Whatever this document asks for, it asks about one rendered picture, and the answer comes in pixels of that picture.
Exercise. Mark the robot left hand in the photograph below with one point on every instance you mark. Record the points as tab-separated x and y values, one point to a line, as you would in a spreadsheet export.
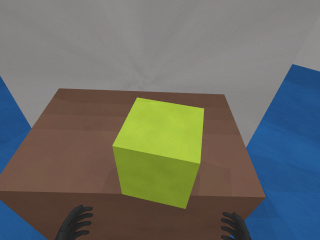
70	225

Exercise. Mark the carton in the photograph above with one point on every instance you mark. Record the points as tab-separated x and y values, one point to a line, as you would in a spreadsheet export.
158	151

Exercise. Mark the robot right hand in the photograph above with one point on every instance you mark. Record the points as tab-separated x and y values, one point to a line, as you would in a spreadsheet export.
240	231

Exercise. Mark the pedestal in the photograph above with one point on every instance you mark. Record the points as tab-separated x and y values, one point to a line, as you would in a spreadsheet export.
67	160

